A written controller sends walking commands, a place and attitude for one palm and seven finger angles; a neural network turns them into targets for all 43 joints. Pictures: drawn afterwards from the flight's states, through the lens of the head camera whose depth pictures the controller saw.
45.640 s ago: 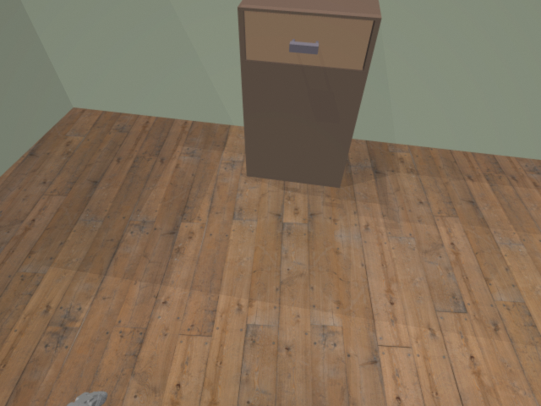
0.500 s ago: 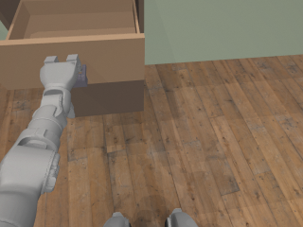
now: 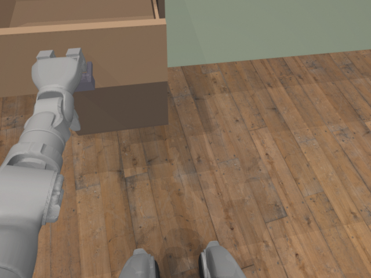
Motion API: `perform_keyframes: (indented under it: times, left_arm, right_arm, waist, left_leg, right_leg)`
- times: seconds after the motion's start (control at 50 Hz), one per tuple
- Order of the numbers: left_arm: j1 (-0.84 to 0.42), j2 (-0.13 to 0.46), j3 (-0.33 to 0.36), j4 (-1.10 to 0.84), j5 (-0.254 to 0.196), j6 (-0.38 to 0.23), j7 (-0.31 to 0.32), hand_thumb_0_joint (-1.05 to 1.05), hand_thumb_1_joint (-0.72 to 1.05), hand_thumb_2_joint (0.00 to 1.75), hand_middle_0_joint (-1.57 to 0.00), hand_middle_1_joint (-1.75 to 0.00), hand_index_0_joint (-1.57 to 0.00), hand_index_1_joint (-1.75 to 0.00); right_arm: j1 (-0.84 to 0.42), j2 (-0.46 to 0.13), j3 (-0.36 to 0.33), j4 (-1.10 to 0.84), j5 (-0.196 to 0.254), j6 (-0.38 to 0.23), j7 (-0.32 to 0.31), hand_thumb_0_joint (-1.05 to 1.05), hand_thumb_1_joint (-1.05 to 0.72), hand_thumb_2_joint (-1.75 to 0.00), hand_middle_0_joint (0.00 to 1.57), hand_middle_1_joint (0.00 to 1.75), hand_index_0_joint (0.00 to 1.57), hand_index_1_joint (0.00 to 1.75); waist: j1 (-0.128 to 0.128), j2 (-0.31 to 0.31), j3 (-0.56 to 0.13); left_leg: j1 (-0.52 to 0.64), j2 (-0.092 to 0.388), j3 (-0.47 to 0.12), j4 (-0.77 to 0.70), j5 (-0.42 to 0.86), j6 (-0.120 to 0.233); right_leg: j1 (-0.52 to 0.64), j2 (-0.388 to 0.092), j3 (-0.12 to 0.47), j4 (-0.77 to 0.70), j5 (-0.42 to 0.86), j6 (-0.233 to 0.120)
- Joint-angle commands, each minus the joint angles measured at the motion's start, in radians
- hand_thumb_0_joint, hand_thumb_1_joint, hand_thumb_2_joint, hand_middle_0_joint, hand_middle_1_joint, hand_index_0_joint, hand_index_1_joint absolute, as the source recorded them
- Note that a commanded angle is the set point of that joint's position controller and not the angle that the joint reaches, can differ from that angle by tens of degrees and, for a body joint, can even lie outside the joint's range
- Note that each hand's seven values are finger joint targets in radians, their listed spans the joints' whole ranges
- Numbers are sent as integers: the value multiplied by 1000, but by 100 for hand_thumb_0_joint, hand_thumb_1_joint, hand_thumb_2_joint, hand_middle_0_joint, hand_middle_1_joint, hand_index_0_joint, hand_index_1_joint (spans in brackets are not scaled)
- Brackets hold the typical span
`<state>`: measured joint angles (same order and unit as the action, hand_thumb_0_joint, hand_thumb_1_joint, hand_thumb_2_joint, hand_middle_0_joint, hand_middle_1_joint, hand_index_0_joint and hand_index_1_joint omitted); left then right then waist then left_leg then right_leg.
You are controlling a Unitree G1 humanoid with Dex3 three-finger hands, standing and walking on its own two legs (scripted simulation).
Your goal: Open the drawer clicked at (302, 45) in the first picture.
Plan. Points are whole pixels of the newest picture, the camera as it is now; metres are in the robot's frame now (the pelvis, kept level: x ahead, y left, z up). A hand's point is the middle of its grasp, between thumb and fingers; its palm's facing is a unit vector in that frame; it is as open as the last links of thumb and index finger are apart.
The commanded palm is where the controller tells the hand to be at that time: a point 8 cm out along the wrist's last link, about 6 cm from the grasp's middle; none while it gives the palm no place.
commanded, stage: lift the fingers back up to retry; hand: left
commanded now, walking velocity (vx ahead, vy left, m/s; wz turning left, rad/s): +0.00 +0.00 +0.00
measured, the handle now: (69, 75) +0.57 +0.22 +0.04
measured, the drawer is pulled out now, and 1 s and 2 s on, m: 0.24 0.24 0.24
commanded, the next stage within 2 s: re-aim the fingers above the handle in 0.80 s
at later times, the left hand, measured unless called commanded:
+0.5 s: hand (67, 91) +0.52 +0.22 +0.04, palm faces -0.08 -0.05 -1.00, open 13.8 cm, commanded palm +0.50 +0.21 +0.14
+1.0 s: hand (56, 80) +0.50 +0.21 +0.10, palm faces -0.10 -0.04 -0.99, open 13.7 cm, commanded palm +0.49 +0.22 +0.15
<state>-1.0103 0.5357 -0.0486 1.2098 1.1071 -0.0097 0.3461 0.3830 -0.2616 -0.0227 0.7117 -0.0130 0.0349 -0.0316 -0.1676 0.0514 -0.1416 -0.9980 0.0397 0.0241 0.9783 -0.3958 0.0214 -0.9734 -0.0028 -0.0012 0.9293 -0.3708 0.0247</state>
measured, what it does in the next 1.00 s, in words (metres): rises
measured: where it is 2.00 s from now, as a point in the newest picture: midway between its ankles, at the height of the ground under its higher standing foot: outside the picture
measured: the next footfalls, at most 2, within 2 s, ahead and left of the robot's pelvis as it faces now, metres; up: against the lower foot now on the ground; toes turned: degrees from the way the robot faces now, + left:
none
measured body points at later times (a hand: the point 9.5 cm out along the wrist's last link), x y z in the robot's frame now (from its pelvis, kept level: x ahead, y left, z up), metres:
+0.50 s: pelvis +0.05 +0.00 +0.03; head +0.16 +0.00 +0.47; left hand +0.52 +0.22 +0.09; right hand +0.05 -0.27 -0.10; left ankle +0.03 +0.11 -0.67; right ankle +0.03 -0.14 -0.67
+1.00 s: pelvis +0.07 -0.02 +0.05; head +0.14 -0.04 +0.50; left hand +0.50 +0.21 +0.15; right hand +0.17 -0.29 -0.08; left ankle +0.03 +0.11 -0.67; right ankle +0.03 -0.14 -0.67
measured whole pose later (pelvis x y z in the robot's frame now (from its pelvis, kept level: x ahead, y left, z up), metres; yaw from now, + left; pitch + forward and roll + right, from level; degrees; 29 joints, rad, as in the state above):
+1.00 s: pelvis +0.07 -0.02 +0.05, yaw +1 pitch +14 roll +0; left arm -0.63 0.45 -0.05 0.80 1.03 -0.05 0.15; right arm 0.25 -0.27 -0.06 0.66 0.00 0.10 -0.02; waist -0.04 0.06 -0.12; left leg -0.52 0.03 0.01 0.64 -0.35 0.01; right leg -0.50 0.00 0.00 0.62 -0.36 0.00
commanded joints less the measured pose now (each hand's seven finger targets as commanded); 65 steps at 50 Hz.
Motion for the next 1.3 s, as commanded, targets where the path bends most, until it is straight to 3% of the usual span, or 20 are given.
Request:
perform_keyframes:
  times: [0.0, 0.06, 0.22, 0.36, 0.4, 0.42, 0.46, 0.6, 0.64, 0.72, 0.76, 0.8, 0.84, 0.88, 0.96, 1.04, 1.1, 1.18, 1.26, 1.28]
  left_arm:
    - [-322, 179, 21, -95, -5, 4, 1, 0, -50, 30, -30, -120, -30, -120]
    - [-353, 199, 39, -180, -12, -5, 10, 0, -50, 30, -30, -120, -30, -120]
    - [-329, 211, 87, -335, -33, -42, 31, 0, -50, 30, -30, -120, -30, -120]
    - [-325, 208, 111, -518, -39, -77, 60, 0, -50, 30, -30, -120, -30, -120]
    - [-322, 202, 113, -533, -43, -70, 65, 0, -50, 30, -30, -120, -30, -120]
    - [-328, 235, 140, -580, -45, -72, 67, 0, -50, 30, -30, -120, -30, -120]
    - [-319, 208, 119, -651, -50, -72, 66, 0, -50, 30, -30, -120, -30, -120]
    - [-191, 244, 162, -885, -86, -55, 42, 0, -50, 30, -30, -120, -30, -120]
    - [-120, 235, 161, -858, -85, -39, 41, 0, -50, 30, -30, -120, -30, -120]
    - [55, 126, 78, -479, -59, 106, 11, 0, -50, 30, -30, -120, -30, -120]
    - [57, 96, 32, -460, -67, 145, -52, 0, -50, 30, -30, -120, -30, -120]
    - [24, 152, 68, -506, -80, 142, -103, 0, -50, 30, -30, -120, -30, -120]
    - [-7, 155, 60, -578, -93, 89, -151, 0, -50, 30, -30, -120, -30, -120]
    - [10, 137, 48, -582, -84, 15, -175, 0, -50, 30, -30, -120, -30, -120]
    - [-24, 176, 100, -610, -66, -117, -132, 0, -50, 30, -30, -120, -30, -120]
    - [-47, 239, 168, -552, -47, -115, -35, 0, -50, 30, -30, -120, -30, -120]
    - [-144, 227, 128, -500, -27, -63, 5, 0, -50, 30, -30, -120, -30, -120]
    - [-274, 162, 29, -445, -42, -30, -23, 0, -50, 30, -30, -120, -30, -120]
    - [-284, 191, 47, -415, -60, -72, -70, 0, -50, 30, -30, -120, -30, -120]
    - [-299, 155, 12, -398, -61, -80, -75, 0, -50, 30, -30, -120, -30, -120]
  right_arm:
    - [154, -173, -64, -37, -5, -17, -15, 0, -90, -90, 20, 30, 20, 30]
    - [159, -172, -71, -42, -5, -16, -12, 0, -90, -90, 20, 30, 20, 30]
    - [151, -163, -86, -28, -6, -11, -7, 0, -90, -90, 20, 30, 20, 30]
    - [135, -155, -102, -21, -12, -10, 2, 0, -90, -90, 20, 30, 20, 30]
    - [130, -155, -103, -16, -14, -7, 6, 0, -90, -90, 20, 30, 20, 30]
    - [128, -157, -105, -20, -13, -6, 6, 0, -90, -90, 20, 30, 20, 30]
    - [117, -150, -105, -29, -14, -7, 7, 0, -90, -90, 20, 30, 20, 30]
    - [68, -141, -106, -54, -12, -15, 9, 0, -90, -90, 20, 30, 20, 30]
    - [52, -140, -106, -52, -10, -14, 10, 0, -90, -90, 20, 30, 20, 30]
    - [19, -150, -93, -25, 15, 15, 29, 0, -90, -90, 20, 30, 20, 30]
    - [5, -158, -88, -45, 24, 36, 29, 0, -90, -90, 20, 30, 20, 30]
    - [-7, -162, -91, -61, 21, 57, 21, 0, -90, -90, 20, 30, 20, 30]
    - [-21, -161, -92, -83, 15, 68, 10, 0, -90, -90, 20, 30, 20, 30]
    - [-33, -151, -90, -97, 15, 65, -1, 0, -90, -90, 20, 30, 20, 30]
    - [-29, -135, -96, -100, 8, 49, -11, 0, -90, -90, 20, 30, 20, 30]
    - [-17, -133, -104, -73, 0, 31, -6, 0, -90, -90, 20, 30, 20, 30]
    - [-5, -138, -104, -49, 8, 21, -2, 0, -90, -90, 20, 30, 20, 30]
    - [12, -147, -101, -36, 20, 14, -10, 0, -90, -90, 20, 30, 20, 30]
    - [36, -152, -98, -29, 17, 5, -24, 0, -90, -90, 20, 30, 20, 30]
    - [37, -148, -93, -29, 18, 2, -24, 0, -90, -90, 20, 30, 20, 30]
  waist:
    - [-18, -3, -366]
    - [-5, 36, -444]
    - [30, 59, -488]
    - [49, 131, -542]
    - [44, 107, -529]
    - [56, 124, -553]
    - [61, 165, -590]
    - [96, 153, -642]
    - [96, 136, -584]
    - [97, -35, -312]
    - [101, -49, -311]
    - [108, -87, -383]
    - [103, -81, -395]
    - [98, -80, -327]
    - [110, -49, -329]
    - [120, -29, -382]
    - [83, -18, -372]
    - [26, -19, -349]
    - [35, -16, -366]
    - [25, -7, -324]
  left_leg:
    - [298, -41, -26, -130, 113, 22]
    - [379, -40, -29, -144, 168, 21]
    - [537, -35, -36, -185, 349, 13]
    - [688, -33, -41, -184, 638, 3]
    - [707, -32, -42, -188, 669, 1]
    - [723, -33, -42, -193, 704, -2]
    - [788, -30, -50, -188, 825, -8]
    - [861, -32, -41, -207, 980, -10]
    - [826, -41, -29, -219, 934, -5]
    - [644, -56, 9, -308, 608, 4]
    - [659, -57, 29, -315, 695, 11]
    - [669, -65, 35, -301, 780, 20]
    - [680, -72, 29, -307, 744, 23]
    - [679, -73, 18, -317, 651, 28]
    - [668, -73, 14, -307, 584, 25]
    - [615, -82, 32, -278, 575, 14]
    - [596, -80, 33, -283, 500, 13]
    - [612, -80, 23, -298, 400, 20]
    - [619, -79, 11, -311, 371, 25]
    - [603, -79, 10, -316, 343, 23]
  right_leg:
    - [172, 55, -39, -142, 78, -42]
    - [211, 57, -37, -157, 113, -44]
    - [315, 68, -46, -199, 237, -49]
    - [384, 71, -51, -210, 410, -48]
    - [398, 73, -56, -220, 429, -45]
    - [426, 72, -53, -218, 458, -46]
    - [436, 71, -56, -221, 503, -46]
    - [560, 62, -42, -249, 647, -38]
    - [587, 59, -38, -269, 657, -40]
    - [593, 56, -53, -320, 555, -45]
    - [647, 47, -47, -322, 667, -44]
    - [731, 40, -35, -302, 810, -31]
    - [746, 34, -23, -313, 807, -29]
    - [688, 37, -23, -328, 693, -31]
    - [641, 38, -14, -316, 600, -40]
    - [662, 33, -5, -283, 659, -39]
    - [630, 34, -8, -289, 605, -37]
    - [582, 40, -6, -326, 481, -34]
    - [582, 39, 0, -339, 428, -37]
    - [551, 39, -2, -345, 392, -38]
